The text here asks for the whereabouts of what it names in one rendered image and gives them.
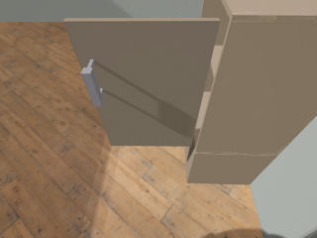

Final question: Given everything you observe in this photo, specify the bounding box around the cupboard door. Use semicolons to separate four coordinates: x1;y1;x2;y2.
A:
63;18;220;147

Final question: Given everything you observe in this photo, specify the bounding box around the handle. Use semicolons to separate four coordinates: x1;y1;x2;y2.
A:
80;59;104;106

